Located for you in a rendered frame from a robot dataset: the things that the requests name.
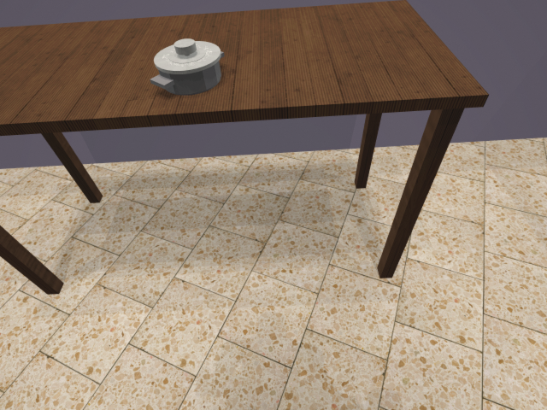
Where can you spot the knob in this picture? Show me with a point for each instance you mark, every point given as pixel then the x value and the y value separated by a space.
pixel 185 46

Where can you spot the lid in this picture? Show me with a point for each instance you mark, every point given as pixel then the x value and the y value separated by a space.
pixel 206 55

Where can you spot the pot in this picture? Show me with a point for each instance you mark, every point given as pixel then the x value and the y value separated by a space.
pixel 190 83

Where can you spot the table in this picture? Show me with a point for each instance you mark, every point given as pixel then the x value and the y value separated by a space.
pixel 343 59

